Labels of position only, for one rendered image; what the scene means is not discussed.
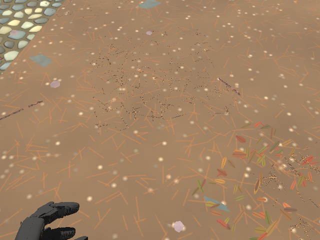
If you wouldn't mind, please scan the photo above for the robot left hand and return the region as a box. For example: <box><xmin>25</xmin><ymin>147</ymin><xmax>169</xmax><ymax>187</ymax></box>
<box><xmin>15</xmin><ymin>201</ymin><xmax>88</xmax><ymax>240</ymax></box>

